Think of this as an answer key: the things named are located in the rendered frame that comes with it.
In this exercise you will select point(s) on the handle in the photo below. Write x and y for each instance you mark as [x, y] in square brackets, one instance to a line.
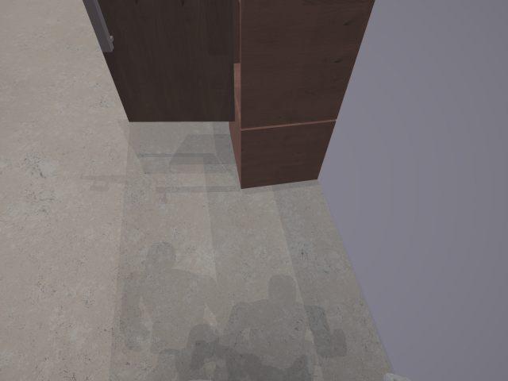
[99, 25]

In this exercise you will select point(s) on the cupboard door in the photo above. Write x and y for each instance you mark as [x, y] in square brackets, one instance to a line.
[172, 59]

